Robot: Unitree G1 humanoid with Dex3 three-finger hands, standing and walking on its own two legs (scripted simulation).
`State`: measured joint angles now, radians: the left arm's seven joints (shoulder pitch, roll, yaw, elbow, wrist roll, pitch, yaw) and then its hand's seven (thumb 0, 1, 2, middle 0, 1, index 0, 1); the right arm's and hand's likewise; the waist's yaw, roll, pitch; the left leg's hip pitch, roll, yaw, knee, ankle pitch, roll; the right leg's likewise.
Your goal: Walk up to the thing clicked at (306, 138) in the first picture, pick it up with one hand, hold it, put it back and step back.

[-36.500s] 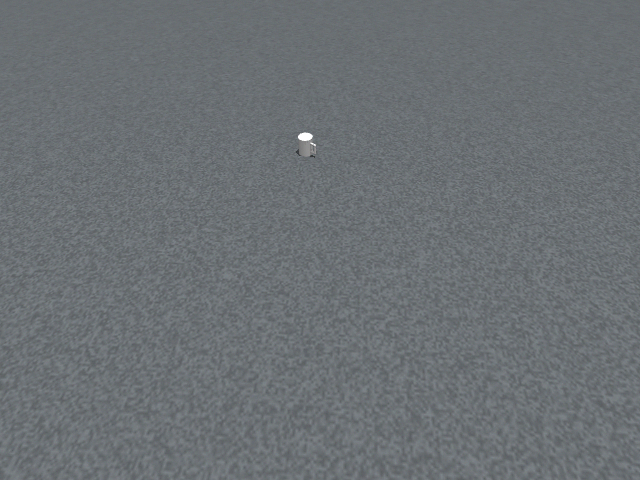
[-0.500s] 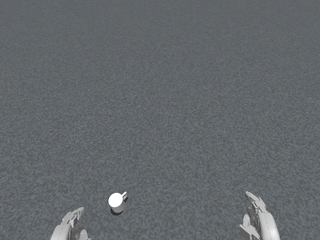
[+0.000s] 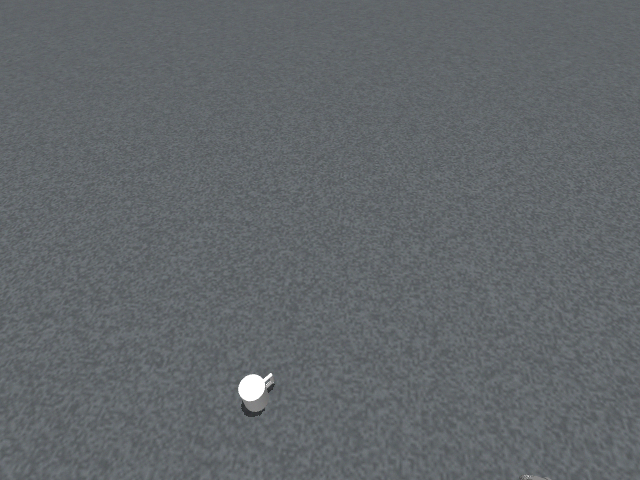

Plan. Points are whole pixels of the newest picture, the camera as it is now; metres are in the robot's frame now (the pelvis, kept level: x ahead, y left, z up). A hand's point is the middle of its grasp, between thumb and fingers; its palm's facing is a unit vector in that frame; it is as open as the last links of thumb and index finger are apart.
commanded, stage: stand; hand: left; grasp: from above
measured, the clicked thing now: (258, 389) +0.48 +0.21 -0.71
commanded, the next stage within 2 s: none
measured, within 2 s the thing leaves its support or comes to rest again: neither
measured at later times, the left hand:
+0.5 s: hand out of the picture +0.04 +0.24 -0.14, palm faces +0.04 -0.94 -0.35, open 7.4 cm
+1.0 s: hand out of the picture +0.04 +0.24 -0.14, palm faces +0.04 -0.94 -0.35, open 7.4 cm
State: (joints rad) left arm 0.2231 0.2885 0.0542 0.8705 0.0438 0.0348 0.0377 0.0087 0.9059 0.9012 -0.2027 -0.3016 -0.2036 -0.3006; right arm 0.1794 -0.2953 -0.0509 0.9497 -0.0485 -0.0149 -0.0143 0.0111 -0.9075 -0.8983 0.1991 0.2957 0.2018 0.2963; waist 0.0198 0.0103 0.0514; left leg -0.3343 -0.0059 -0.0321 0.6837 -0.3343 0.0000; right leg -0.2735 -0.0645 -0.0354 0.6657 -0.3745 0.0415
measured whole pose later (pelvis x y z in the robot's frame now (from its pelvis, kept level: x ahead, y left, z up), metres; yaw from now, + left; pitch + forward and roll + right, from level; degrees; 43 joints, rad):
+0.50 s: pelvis -0.01 -0.01 +0.02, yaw +1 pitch -4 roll -1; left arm 0.15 0.30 0.04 1.11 0.03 0.01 0.03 0.01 0.90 0.90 -0.20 -0.30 -0.21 -0.30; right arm 0.14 -0.30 -0.04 1.11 -0.02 0.01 -0.01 0.01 -0.91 -0.90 0.20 0.30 0.20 0.30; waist 0.01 0.02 0.06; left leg -0.17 0.01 -0.06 0.45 -0.20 -0.02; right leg -0.10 -0.05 -0.07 0.41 -0.24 0.03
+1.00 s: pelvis +0.00 -0.01 +0.02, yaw +1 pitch -3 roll +0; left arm 0.13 0.32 0.03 1.15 0.02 0.00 0.01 0.00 0.90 0.90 -0.20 -0.30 -0.21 -0.30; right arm 0.13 -0.32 -0.02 1.14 -0.02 0.00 -0.01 0.01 -0.91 -0.90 0.20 0.30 0.20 0.30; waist 0.01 0.02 0.07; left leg -0.17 0.01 -0.06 0.40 -0.18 -0.02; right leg -0.09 -0.04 -0.07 0.38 -0.23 0.02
